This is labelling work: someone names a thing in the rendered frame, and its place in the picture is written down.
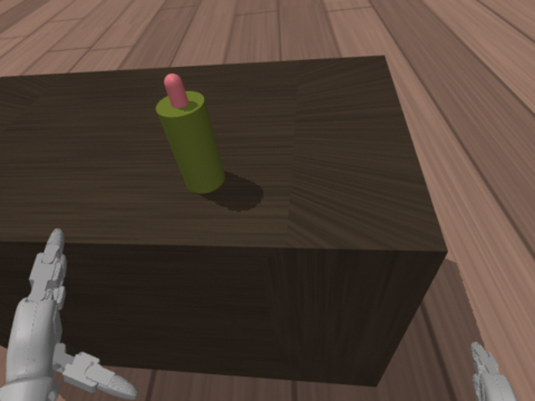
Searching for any left robot hand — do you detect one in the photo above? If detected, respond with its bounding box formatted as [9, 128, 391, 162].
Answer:
[6, 228, 137, 400]

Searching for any bottle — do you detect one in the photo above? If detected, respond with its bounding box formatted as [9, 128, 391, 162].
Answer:
[155, 74, 225, 194]

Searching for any left robot arm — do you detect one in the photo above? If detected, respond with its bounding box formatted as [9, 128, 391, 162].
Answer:
[0, 377, 59, 401]

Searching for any right robot hand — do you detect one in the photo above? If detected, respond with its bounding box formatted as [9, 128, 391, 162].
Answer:
[471, 342, 517, 401]

